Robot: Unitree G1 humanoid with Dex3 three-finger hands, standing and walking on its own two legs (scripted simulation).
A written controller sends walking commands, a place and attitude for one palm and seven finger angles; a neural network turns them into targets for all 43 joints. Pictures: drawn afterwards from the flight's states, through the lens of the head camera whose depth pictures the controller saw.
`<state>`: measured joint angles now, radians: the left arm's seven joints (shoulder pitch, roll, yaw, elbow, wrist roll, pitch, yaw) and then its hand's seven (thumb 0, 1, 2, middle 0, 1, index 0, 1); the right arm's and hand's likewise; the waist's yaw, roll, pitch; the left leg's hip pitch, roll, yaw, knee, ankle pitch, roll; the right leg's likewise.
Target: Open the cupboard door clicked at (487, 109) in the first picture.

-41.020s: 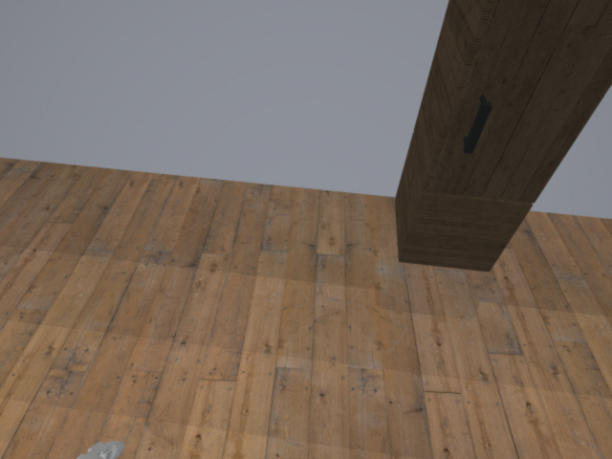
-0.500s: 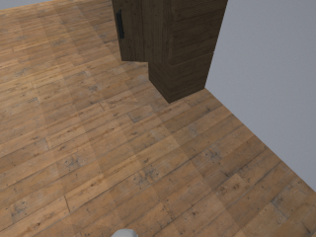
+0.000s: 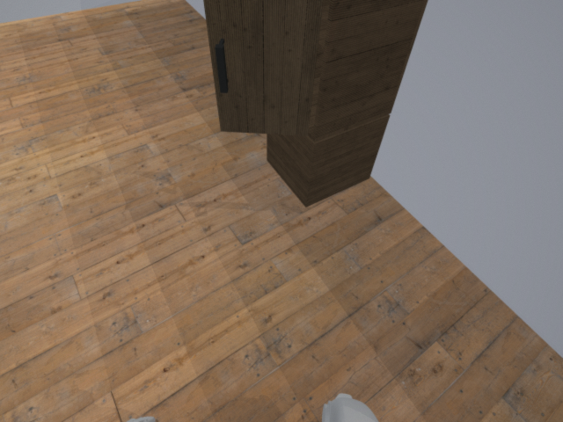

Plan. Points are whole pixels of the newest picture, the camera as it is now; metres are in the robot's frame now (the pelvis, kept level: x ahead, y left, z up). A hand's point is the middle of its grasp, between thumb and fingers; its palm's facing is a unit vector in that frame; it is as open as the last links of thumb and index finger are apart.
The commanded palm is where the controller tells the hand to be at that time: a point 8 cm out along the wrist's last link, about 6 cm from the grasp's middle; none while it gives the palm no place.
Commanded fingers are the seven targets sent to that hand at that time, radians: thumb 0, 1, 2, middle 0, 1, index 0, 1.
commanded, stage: take the last steps up to it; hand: left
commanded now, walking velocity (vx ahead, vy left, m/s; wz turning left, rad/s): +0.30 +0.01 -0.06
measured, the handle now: (223, 66) +1.10 +0.23 -0.07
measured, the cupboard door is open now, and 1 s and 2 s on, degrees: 56 56 56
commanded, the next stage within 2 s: come to a stop and stand still in 1.20 s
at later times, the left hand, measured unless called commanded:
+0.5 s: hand (193, 399) +0.18 +0.15 -0.17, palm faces +0.08 -0.97 -0.21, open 7.1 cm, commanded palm none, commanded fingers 0.00 0.90 0.90 -0.20 -0.30 -0.20 -0.30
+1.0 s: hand (201, 259) +0.45 +0.19 -0.16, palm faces -0.02 -0.98 -0.20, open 7.3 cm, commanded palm none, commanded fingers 0.00 0.90 0.90 -0.20 -0.30 -0.20 -0.30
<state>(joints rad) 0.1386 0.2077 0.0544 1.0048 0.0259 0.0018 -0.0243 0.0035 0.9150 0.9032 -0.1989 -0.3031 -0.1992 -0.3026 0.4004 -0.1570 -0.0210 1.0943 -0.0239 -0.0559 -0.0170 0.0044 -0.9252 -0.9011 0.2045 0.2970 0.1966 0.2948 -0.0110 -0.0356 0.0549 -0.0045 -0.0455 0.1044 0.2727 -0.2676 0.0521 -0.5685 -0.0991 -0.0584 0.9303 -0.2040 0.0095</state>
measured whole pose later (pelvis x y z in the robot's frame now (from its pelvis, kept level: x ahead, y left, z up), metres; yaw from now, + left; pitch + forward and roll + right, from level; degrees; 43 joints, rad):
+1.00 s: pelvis +0.36 +0.01 +0.00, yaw -2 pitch +0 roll +2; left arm 0.15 0.19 0.06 1.01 0.03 -0.01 -0.02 0.00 0.92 0.90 -0.20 -0.30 -0.20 -0.30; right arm 0.35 -0.18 -0.04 1.09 -0.03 -0.06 -0.01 0.00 -0.93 -0.90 0.20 0.30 0.20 0.29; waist -0.01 -0.02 0.06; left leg -0.08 0.00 0.16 0.33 -0.26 0.02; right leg -0.50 -0.11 -0.07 0.79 -0.24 0.00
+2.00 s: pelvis +0.47 -0.06 -0.02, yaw +0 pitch -2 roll -1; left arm 0.29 0.24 0.04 0.92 0.04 -0.02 0.03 0.00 0.91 0.90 -0.20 -0.30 -0.21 -0.30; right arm 0.24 -0.29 -0.08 0.93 -0.03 0.06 0.01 0.01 -0.91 -0.90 0.20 0.30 0.20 0.29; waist -0.02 0.05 0.01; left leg -0.45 0.03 0.02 0.91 -0.34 0.01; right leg -0.18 0.01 -0.10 0.60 -0.39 -0.04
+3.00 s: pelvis +0.44 +0.00 +0.00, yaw -2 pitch -2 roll -1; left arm 0.40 0.15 0.00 1.08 0.04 0.01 0.04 0.00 0.91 0.90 -0.20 -0.30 -0.20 -0.30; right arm 0.30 -0.15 -0.03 1.10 -0.01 0.02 0.00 0.01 -0.91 -0.90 0.20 0.30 0.20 0.29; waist 0.00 -0.01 0.01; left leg -0.24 -0.04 0.14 0.40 -0.13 0.09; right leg -0.17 -0.07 -0.04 0.44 -0.24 0.04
